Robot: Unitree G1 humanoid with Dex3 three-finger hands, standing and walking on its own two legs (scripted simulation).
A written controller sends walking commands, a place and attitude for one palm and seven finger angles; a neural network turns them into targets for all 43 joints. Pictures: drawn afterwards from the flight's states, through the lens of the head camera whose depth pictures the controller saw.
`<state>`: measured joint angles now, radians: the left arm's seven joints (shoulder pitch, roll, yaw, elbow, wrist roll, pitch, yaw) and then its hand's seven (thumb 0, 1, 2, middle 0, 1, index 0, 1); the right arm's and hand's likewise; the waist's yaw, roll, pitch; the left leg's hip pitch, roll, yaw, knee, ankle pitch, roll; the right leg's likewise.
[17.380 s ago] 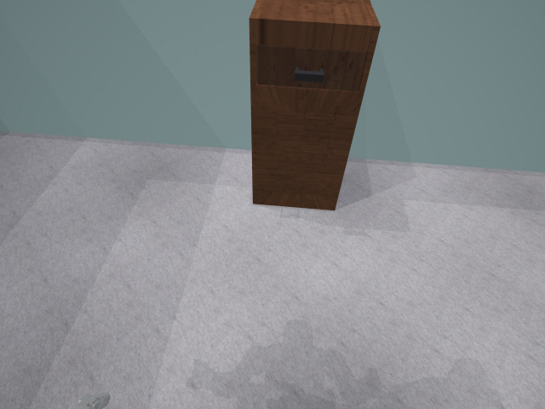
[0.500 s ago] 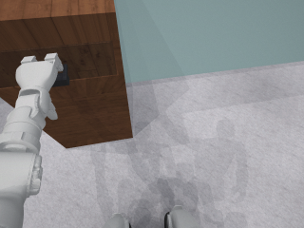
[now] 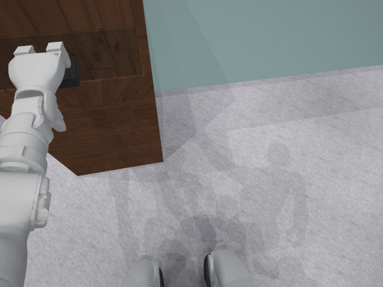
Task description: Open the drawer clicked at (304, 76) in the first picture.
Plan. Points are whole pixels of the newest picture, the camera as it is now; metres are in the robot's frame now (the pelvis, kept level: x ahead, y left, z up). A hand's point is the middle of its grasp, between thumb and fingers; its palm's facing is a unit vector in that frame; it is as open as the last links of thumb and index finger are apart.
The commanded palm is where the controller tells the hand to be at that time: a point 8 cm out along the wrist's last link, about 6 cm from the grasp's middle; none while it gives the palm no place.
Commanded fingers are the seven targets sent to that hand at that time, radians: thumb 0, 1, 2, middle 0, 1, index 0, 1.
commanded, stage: lower the fingers behind the handle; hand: left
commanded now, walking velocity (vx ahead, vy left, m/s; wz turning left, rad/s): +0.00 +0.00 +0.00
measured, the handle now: (53, 72) +0.58 +0.26 +0.03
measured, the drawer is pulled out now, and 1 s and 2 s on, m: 0.00 0.00 0.00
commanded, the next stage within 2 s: lift the fingers back up to retry in 0.28 s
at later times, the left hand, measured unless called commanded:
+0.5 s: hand (51, 89) +0.53 +0.25 +0.04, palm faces -0.06 +0.00 -1.00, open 13.9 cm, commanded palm +0.52 +0.24 +0.08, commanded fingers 0.00 -0.50 0.30 -0.30 -1.20 -0.30 -1.20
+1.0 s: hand (40, 71) +0.54 +0.25 +0.08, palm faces -0.05 -0.04 -1.00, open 13.7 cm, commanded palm +0.51 +0.25 +0.14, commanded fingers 0.00 -0.50 0.30 -0.30 -1.20 -0.30 -1.20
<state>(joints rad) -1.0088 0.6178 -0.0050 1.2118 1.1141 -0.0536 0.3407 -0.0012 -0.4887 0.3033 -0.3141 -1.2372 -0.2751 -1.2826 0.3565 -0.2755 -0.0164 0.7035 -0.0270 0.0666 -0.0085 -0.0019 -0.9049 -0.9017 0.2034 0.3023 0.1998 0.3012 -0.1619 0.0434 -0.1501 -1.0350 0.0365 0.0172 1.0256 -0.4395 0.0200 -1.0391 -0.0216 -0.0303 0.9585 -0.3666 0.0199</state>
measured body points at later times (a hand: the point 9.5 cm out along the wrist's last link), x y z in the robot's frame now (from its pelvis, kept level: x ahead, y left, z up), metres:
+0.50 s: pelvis -0.01 +0.00 +0.00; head +0.14 +0.00 +0.42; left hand +0.52 +0.25 +0.09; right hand -0.03 -0.27 -0.12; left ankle +0.01 +0.11 -0.67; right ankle +0.04 -0.14 -0.67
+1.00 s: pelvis +0.04 +0.00 +0.04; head +0.15 +0.00 +0.47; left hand +0.53 +0.25 +0.14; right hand +0.03 -0.27 -0.09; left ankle +0.01 +0.11 -0.67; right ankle +0.04 -0.14 -0.67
